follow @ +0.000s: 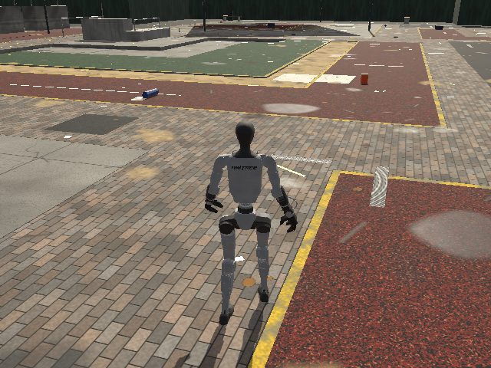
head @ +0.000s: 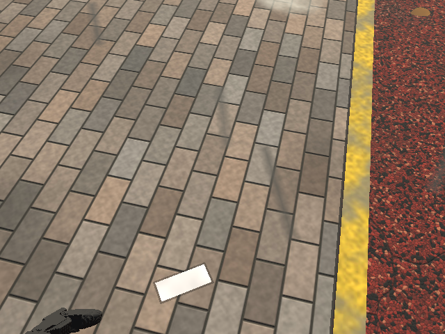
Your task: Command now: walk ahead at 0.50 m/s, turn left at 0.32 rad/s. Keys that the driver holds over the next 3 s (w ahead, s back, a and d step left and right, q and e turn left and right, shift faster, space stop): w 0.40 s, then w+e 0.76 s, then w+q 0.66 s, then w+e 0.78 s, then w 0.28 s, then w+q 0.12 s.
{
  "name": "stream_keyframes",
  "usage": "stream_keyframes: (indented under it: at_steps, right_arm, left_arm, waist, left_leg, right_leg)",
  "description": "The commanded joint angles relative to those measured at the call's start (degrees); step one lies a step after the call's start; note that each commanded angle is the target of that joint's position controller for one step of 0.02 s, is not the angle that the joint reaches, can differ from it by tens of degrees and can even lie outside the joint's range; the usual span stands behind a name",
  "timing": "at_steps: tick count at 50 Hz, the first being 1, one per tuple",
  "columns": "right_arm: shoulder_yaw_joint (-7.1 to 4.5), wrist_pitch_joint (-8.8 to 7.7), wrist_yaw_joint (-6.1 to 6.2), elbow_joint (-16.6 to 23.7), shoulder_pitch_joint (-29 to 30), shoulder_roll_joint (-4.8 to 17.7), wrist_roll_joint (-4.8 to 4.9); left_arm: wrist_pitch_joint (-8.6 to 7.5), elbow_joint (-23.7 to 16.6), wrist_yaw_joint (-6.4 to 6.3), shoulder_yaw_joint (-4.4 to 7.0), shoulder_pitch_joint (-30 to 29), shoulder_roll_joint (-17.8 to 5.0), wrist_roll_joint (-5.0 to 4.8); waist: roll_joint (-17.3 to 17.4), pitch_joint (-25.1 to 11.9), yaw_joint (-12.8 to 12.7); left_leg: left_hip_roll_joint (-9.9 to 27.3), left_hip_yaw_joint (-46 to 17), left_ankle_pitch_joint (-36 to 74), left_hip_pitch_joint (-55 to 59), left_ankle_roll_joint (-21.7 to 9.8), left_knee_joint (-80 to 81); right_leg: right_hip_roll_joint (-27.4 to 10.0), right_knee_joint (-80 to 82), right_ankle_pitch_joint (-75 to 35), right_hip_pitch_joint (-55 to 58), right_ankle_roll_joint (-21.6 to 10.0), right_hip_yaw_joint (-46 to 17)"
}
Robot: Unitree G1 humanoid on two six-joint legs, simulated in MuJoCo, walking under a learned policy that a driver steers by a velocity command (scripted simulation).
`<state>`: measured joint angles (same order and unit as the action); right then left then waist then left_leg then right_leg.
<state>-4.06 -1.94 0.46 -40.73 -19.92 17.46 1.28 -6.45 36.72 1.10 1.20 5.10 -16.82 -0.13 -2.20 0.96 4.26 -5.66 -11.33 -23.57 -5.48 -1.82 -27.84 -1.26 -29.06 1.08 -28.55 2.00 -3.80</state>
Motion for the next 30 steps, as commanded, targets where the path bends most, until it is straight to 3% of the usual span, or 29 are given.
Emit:
stream_keyframes:
  at_steps: [1,2,3,4,5,6,7,9,14,18,21,24,25,26,27,28,29,30]
  right_arm:
    - [-0.15,-0.73,-0.31,3.56,0.44,2.65,-1.01]
    - [1.14,-1.46,-0.35,4.29,-8.11,-1.44,0.22]
    - [0.59,-1.7,-0.16,3.48,-8.06,2.97,1.25]
    - [-0.44,-1.62,-0.05,4.03,-1.64,6.89,1.43]
    - [-0.42,-1.54,0.14,5.19,3.42,7.15,0.44]
    - [-0.32,-1.76,0.09,6.1,6.21,6.32,-0.61]
    - [-0.41,-1.84,-0.15,6.25,6.26,5.5,-0.87]
    - [-0.08,-1.65,-0.48,5.45,4.85,3.7,-0.63]
    - [1.2,-1.92,-0.79,6.72,11.59,0.79,-1.08]
    - [1.57,-2.62,-1.62,7.71,18.29,0.23,-0.57]
    - [1.49,-3.1,-2.39,9.26,22.94,0.53,-0.18]
    - [0.79,-3.94,-3.02,9.85,22.79,2.17,-0.22]
    - [0.2,-4.16,-2.91,9.08,19.76,3.32,-0.36]
    - [-0.9,-4.25,-2.46,7.12,13.27,5.22,-0.62]
    - [-2.12,-4.17,-1.76,5.21,4.07,8.21,-1.36]
    - [-3.43,-3.63,-1.05,4.3,-3.99,13.68,-2.61]
    - [-2.78,-3.0,-1.19,3.5,-5.13,10.97,-2.03]
    - [-1.63,-2.79,-1.1,3.26,-2.05,7.17,-1.34]
  left_arm:
    - [-1.45,-1.62,-0.59,4.46,12.35,-10.8,0.93]
    - [-0.79,0.51,-0.39,6.03,17.72,-16.86,1.78]
    - [-0.52,1.63,0.38,5.52,20.19,-13.0,0.17]
    - [-0.37,1.04,0.28,4.42,17.24,-9.16,-0.11]
    - [-0.02,0.69,0.15,3.83,14.43,-7.66,0.41]
    - [0.2,0.97,0.14,3.34,12.62,-6.44,0.72]
    - [0.12,1.18,-0.01,2.91,11.63,-5.44,0.98]
    - [-0.09,2.02,-0.12,2.66,11.75,-4.67,0.6]
    - [0.34,4.69,-0.58,3.38,13.99,-7.66,-0.3]
    - [1.06,7.06,-0.73,3.42,16.76,-8.76,-0.84]
    - [1.83,8.98,-0.75,3.35,19.64,-8.85,-1.16]
    - [2.89,9.91,-1.25,3.81,19.84,-10.17,-1.36]
    - [3.14,9.83,-1.41,4.04,18.85,-10.96,-1.41]
    - [3.25,9.65,-1.49,3.88,17.9,-10.73,-1.42]
    - [3.0,8.64,-1.46,3.05,16.88,-8.68,-0.72]
    - [2.2,6.62,-1.41,1.23,20.34,-2.67,0.07]
    - [1.44,7.01,-1.36,1.1,22.9,-3.16,-1.23]
    - [1.42,6.69,-1.3,2.74,18.73,-8.32,-2.55]
  waist:
    - [4.86,-10.41,-8.51]
    - [-13.63,-17.05,-5.77]
    - [-13.92,-15.92,-7.44]
    - [-6.84,-8.29,-8.81]
    - [-2.52,-4.75,-8.49]
    - [-1.24,-1.67,-7.68]
    - [-2.74,-1.05,-6.22]
    - [-4.63,-1.53,-5.2]
    - [-2.31,0.06,-6.8]
    - [-2.18,1.41,-9.23]
    - [-1.9,2.77,-10.43]
    - [-2.48,2.58,-8.3]
    - [-2.79,0.95,-6.11]
    - [-2.07,-3.14,-2.5]
    - [-0.83,-10.26,1.89]
    - [10.82,-20.06,2.81]
    - [18.05,-24.53,2.24]
    - [12.21,-14.75,2.26]
  left_leg:
    - [8.27,-4.79,15.8,-8.52,-4.27,-15.08]
    - [-0.39,3.08,-3.13,-27.11,0.31,-36.13]
    - [1.27,0.89,-9.12,-37.41,0.96,-45.29]
    - [3.84,0.29,-4.04,-40.17,0.6,-48.35]
    - [6.03,2.77,0.21,-39.07,0.46,-47.22]
    - [7.62,3.68,3.12,-38.26,0.38,-43.7]
    - [9.46,4.12,5.59,-35.63,0.35,-40.5]
    - [10.23,5.81,7.22,-32.46,0.84,-36.42]
    - [11.0,8.03,15.59,-33.54,2.34,-20.08]
    - [9.46,9.9,24.51,-29.7,2.67,-8.58]
    - [8.4,10.17,24.73,-28.48,1.85,-4.41]
    - [7.15,9.76,20.23,-24.89,0.08,-0.37]
    - [6.2,10.49,19.42,-19.55,-0.77,1.16]
    - [5.33,11.48,20.72,-9.17,-2.19,3.22]
    - [10.16,7.59,22.14,6.5,-4.75,0.74]
    - [25.18,-11.75,20.15,28.99,-11.02,-0.16]
    - [30.84,-27.46,10.32,30.52,-15.31,6.88]
    - [28.41,-21.43,4.74,22.68,-13.01,9.24]
  right_leg:
    - [-7.2,1.48,5.06,25.01,-6.33,-5.8]
    - [-19.39,7.49,16.8,42.75,-16.32,-32.15]
    - [-22.21,13.44,33.72,44.13,-18.44,-45.94]
    - [-20.05,14.31,34.64,38.54,-16.02,-38.57]
    - [-17.26,13.77,27.55,32.52,-14.26,-29.78]
    - [-14.67,14.43,20.37,27.42,-14.1,-23.89]
    - [-12.66,15.39,15.02,24.47,-13.54,-19.82]
    - [-10.63,17.25,8.9,22.56,-13.75,-15.17]
    - [-10.64,20.29,0.36,23.0,-14.84,-8.43]
    - [-9.59,20.06,-2.1,23.4,-13.53,-3.99]
    - [-11.12,18.58,-3.3,25.76,-13.21,-4.88]
    - [-12.7,14.8,-7.92,28.89,-12.12,-7.32]
    - [-12.21,11.63,-13.38,28.5,-11.42,-7.05]
    - [-9.78,4.84,-19.63,26.31,-10.06,-5.18]
    - [-6.84,-7.12,-15.18,18.4,-8.08,-3.31]
    - [0.96,-28.33,8.18,-1.82,-4.05,1.31]
    - [3.08,-39.3,32.8,-11.15,-3.05,-2.79]
    - [-0.19,-43.43,29.61,-15.4,-3.0,-4.23]
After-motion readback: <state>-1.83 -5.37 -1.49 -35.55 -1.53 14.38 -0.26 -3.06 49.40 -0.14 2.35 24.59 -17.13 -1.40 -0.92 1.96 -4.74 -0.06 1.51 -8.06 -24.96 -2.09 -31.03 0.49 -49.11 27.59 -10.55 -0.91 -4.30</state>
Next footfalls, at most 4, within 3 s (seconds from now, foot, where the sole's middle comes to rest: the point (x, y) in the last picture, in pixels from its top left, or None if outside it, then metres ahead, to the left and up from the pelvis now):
0.02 right None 0.17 -0.13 -0.76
0.54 left None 0.44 0.12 -0.76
1.06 right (267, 265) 0.68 -0.17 -0.76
1.60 left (225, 177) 1.04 -0.07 -0.76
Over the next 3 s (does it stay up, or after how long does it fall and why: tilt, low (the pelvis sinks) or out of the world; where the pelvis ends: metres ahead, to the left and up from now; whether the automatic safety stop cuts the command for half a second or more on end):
stays up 1.61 -0.33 0.01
